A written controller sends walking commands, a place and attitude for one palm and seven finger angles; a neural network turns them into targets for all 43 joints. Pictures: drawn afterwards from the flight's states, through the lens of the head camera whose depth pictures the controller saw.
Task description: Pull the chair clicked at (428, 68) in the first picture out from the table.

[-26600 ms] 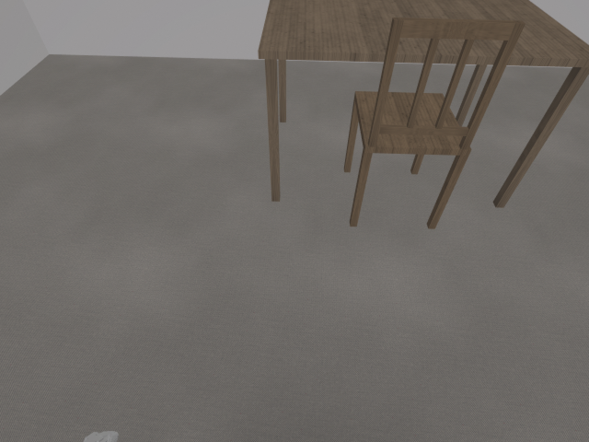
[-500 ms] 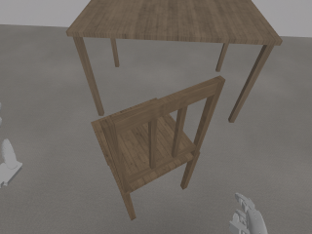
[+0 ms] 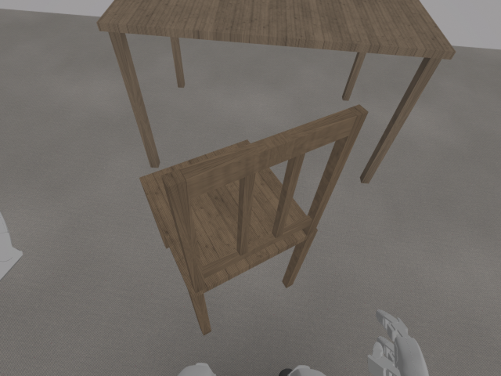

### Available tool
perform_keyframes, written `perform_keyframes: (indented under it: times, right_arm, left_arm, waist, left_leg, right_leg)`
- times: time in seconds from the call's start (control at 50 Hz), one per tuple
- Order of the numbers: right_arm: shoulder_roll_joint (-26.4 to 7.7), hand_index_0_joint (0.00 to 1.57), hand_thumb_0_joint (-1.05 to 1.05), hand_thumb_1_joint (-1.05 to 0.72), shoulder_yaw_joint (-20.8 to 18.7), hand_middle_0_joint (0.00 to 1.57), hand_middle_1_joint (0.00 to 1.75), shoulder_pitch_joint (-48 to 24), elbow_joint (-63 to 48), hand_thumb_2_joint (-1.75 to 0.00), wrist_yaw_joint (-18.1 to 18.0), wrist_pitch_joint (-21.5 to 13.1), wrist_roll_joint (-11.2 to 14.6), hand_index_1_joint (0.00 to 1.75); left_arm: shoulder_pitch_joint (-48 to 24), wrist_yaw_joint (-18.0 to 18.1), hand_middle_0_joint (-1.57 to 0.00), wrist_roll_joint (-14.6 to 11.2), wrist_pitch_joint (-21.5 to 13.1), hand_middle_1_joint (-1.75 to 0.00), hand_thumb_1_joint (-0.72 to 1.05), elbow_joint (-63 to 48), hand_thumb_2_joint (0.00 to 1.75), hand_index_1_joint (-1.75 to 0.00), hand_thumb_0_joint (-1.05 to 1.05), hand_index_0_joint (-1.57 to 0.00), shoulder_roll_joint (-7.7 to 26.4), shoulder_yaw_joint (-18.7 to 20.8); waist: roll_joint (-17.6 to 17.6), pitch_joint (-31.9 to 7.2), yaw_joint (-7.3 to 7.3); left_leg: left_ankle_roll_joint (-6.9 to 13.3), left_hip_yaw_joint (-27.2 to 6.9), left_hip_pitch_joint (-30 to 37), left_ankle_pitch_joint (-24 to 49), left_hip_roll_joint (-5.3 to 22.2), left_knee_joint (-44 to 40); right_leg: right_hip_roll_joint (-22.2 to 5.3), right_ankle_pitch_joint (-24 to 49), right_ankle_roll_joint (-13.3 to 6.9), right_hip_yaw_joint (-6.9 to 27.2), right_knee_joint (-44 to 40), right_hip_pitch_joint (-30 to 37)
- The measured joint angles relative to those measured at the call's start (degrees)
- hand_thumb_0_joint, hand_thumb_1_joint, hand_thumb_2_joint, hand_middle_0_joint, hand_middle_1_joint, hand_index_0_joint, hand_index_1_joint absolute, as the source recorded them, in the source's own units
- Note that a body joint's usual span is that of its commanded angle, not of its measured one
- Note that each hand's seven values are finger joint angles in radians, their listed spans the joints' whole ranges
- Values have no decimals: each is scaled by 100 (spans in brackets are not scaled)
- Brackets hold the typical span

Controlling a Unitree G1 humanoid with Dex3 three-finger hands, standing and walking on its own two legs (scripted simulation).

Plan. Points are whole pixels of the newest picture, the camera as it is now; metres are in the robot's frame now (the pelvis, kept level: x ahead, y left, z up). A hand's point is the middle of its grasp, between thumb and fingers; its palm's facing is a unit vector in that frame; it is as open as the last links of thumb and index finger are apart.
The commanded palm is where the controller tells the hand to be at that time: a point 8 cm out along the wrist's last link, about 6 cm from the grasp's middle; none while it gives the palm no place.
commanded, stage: step back with the hand held close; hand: left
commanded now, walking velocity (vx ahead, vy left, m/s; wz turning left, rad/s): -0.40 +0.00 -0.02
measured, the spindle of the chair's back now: (244, 218) +0.42 +0.03 -0.06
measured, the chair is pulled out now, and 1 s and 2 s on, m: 0.56 0.56 0.56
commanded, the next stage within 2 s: stop stepping back and stand still in 0.58 s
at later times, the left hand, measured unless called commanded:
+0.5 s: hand out of the picture +0.15 +0.27 +0.17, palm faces +0.40 -0.76 -0.51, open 7.4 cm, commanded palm +0.09 +0.30 +0.20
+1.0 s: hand out of the picture +0.05 +0.22 +0.17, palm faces +0.38 -0.79 -0.49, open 7.4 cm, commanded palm -0.01 +0.26 +0.20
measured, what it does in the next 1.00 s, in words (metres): walks backwards: left foot, then right foot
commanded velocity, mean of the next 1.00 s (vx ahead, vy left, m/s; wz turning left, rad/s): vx -0.18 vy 0.04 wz -0.01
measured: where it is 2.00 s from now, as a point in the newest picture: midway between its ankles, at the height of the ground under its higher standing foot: outside the picture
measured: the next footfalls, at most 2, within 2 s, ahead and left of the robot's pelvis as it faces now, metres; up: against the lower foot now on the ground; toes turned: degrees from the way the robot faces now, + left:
left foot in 0.42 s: +0.01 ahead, +0.11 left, +0.00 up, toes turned +1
right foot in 0.76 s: -0.12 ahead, -0.19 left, +0.00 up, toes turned -4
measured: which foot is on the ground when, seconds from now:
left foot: down 0.00-0.24, up 0.26-0.40, down 0.42-0.76, up 0.78-0.96, down 0.98-1.00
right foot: down 0.00-0.44, up 0.46-0.74, down 0.76-1.00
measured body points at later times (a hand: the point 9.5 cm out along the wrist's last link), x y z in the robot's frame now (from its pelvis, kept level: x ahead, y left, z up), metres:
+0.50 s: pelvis -0.05 +0.00 +0.01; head -0.01 +0.03 +0.45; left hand +0.13 +0.31 +0.20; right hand +0.13 -0.25 -0.07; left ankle -0.03 +0.11 -0.72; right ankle -0.01 -0.14 -0.70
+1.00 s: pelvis -0.16 -0.04 +0.01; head -0.15 -0.03 +0.46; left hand +0.02 +0.26 +0.20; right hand -0.05 -0.31 -0.08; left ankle -0.16 +0.07 -0.72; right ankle -0.16 -0.19 -0.72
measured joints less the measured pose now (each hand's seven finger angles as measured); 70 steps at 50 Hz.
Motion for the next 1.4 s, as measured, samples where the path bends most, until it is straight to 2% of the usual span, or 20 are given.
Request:
perform_keyframes:
  times: [0.06, 0.14, 0.24, 0.34, 0.38, 0.42, 0.44, 0.46, 0.52, 0.58, 0.64, 0.72, 0.78, 0.82, 0.88, 0.92, 0.98, 1.06, 1.14, 1.4]
  right_arm:
    - [75, 20, 1, -90, -14, 20, 30, 65, -48, -90, -50, -112, 20, 30]
    - [206, 20, 1, -90, 29, 20, 30, -31, 41, -90, 7, -318, -35, 30]
    - [242, 20, 1, -90, 73, 20, 30, -324, 107, -90, 126, -405, -68, 30]
    - [184, 20, 1, -90, -60, 20, 30, -320, 105, -90, 88, -136, -25, 30]
    - [155, 20, 1, -90, -53, 20, 30, -290, 88, -90, 20, -9, -3, 30]
    - [79, 20, 1, -90, -41, 20, 30, -221, -10, -90, -32, 55, 15, 30]
    - [66, 20, 1, -90, -71, 20, 30, -207, -32, -90, -52, 42, 15, 30]
    - [107, 20, 1, -90, -100, 20, 30, -220, -2, -90, -55, 17, 17, 30]
    - [209, 20, 1, -90, -82, 20, 30, -177, 93, -90, -9, -196, -75, 30]
    - [272, 20, 1, -90, -42, 20, 30, -111, 157, -90, 114, -431, -75, 30]
    - [338, 20, 1, -90, 24, 20, 30, -99, 157, -90, 213, -525, -70, 30]
    - [405, 20, 1, -90, 127, 20, 30, -157, 82, -90, 262, -550, -85, 30]
    - [302, 20, 1, -90, 161, 20, 30, -208, -35, -90, 318, -438, 3, 30]
    - [205, 20, 1, -90, 127, 20, 30, -107, -36, -90, 322, -264, 79, 30]
    - [59, 20, 1, -90, 85, 20, 30, 193, 46, -90, 244, -33, 149, 30]
    - [-61, 20, 1, -90, 38, 20, 30, 410, 90, -90, 150, 19, 162, 30]
    - [-307, 20, 1, -90, -110, 20, 30, 676, 111, -90, 36, -98, 153, 30]
    - [-288, 20, 2, -90, -205, 20, 30, 681, 192, -90, 7, -179, 198, 30]
    - [-192, 20, 2, -90, -157, 19, 30, 659, 116, -90, 46, -310, 220, 30]
    - [196, 20, 1, -90, 209, 20, 30, 296, 31, -90, 137, -303, 124, 30]
  left_arm:
    - [41, -22, -21, -5, 2, -30, 88, 18, 90, -30, 1, -21, 128, 155]
    - [-32, -71, -21, -89, -97, -30, 88, -61, 90, -30, 2, -21, 119, 305]
    - [-257, -220, -21, -107, -192, -30, 89, -170, 90, -30, 2, -21, -63, -16]
    - [-30, -268, -21, -53, -220, -30, 88, -180, 90, -30, 1, -21, 23, -162]
    - [125, -231, -22, -47, -210, -30, 88, -107, 89, -31, 1, -21, 105, -30]
    - [267, -187, -22, -76, -192, -30, 88, -83, 89, -31, 1, -22, 192, 112]
    - [265, -175, -22, -101, -193, -30, 88, -81, 89, -31, 1, -22, 259, 168]
    - [222, -173, -22, -125, -195, -30, 88, -58, 89, -31, 1, -21, 316, 220]
    - [116, -192, -21, -205, -155, -30, 88, -20, 90, -30, 1, -21, 231, 216]
    - [-85, -189, -21, -207, -143, -30, 88, -194, 90, -30, 2, -21, -2, 40]
    - [-167, -227, -21, -215, -213, -30, 88, -352, 90, -30, 2, -21, -68, -19]
    - [-157, -276, -21, -261, -238, -30, 89, -249, 90, -30, 2, -21, 156, 128]
    - [-1, -334, -21, -259, -174, -30, 89, -63, 90, -30, 1, -21, 224, 152]
    - [178, -368, -21, -232, -50, -30, 88, 6, 90, -30, 1, -21, 189, -9]
    - [509, -314, -21, -188, 86, -30, 88, 150, 90, -30, 1, -21, 79, -187]
    - [558, -266, -21, -148, 123, -30, 88, 344, 90, -31, 1, -21, 29, -236]
    - [332, -214, -22, -109, 94, -30, 88, 510, 89, -31, 1, -22, -18, -257]
    - [156, -187, -21, -103, 53, -30, 88, 592, 90, -30, 2, -21, -56, -152]
    - [146, -177, -21, -81, 15, -30, 88, 610, 90, -30, 2, -21, -79, -164]
    - [-184, -153, -21, -27, 74, -30, 88, 753, 90, -30, 2, -21, -357, -373]
  waist:
    - [23, -10, -19]
    - [-82, -8, 169]
    - [100, 291, 144]
    - [-6, 85, -18]
    - [-100, -6, -81]
    - [-97, -54, -142]
    - [-133, -15, -159]
    - [-263, 72, -85]
    - [-324, 165, 74]
    - [-198, 251, 180]
    - [-114, 260, 220]
    - [-12, 200, 151]
    - [278, 291, 76]
    - [331, 257, 40]
    - [122, -29, -7]
    - [49, -224, -76]
    - [171, -330, -192]
    - [-60, -189, -134]
    - [24, -167, -129]
    - [158, -149, 135]
  left_leg:
    - [-17, -79, -44, -84, 44, 53]
    - [-76, 14, -151, -115, 139, 124]
    - [-196, -123, -124, 51, 312, 58]
    - [-150, -95, -337, -1071, -99, 1315]
    - [-127, 25, -48, -1153, -133, 984]
    - [-70, 105, 463, -522, -32, -158]
    - [56, 148, 526, 9, -25, -445]
    - [105, 224, 533, 87, -79, -435]
    - [92, 271, 513, -29, 9, -465]
    - [31, 194, 531, 165, 200, -671]
    - [-34, 195, 477, 385, 353, -826]
    - [-153, 206, 178, 608, 480, -815]
    - [-205, 102, -106, 449, 650, -438]
    - [-179, 24, -224, -382, 483, 248]
    - [-73, 178, -97, -754, 62, 1182]
    - [22, 315, 329, -780, -38, 782]
    - [156, 265, 1105, -428, 21, -649]
    - [117, 341, 1255, -158, -101, -810]
    - [107, 269, 1225, -156, -33, -746]
    - [68, 258, 1273, -41, 51, -862]
  right_leg:
    - [131, -101, -74, 56, 419, 101]
    - [161, -672, -18, 57, 342, 354]
    - [342, -363, -100, -74, 138, 453]
    - [120, -193, -116, -44, -63, 398]
    - [23, -59, -56, -6, -219, 402]
    - [-3, -10, 17, -43, -205, 339]
    - [-48, -38, 45, -73, -84, 269]
    - [-83, -283, 26, 16, 199, 165]
    - [139, -1365, -28, 208, 1723, -198]
    - [256, -1552, -70, 116, 2151, -62]
    - [208, -1503, -128, 23, 1570, 360]
    - [132, -1208, -131, 69, 286, 1017]
    - [220, -478, 72, -51, -547, 1380]
    - [214, -486, 69, -34, -439, 1305]
    - [6, -518, 32, 123, -412, 1248]
    - [-83, -491, 53, 132, -446, 1249]
    - [-63, -526, 109, -83, -338, 1210]
    - [-186, -442, 93, -20, -367, 1304]
    - [-116, -257, 128, -95, -599, 1431]
    - [-25, -56, 98, -106, -870, 1541]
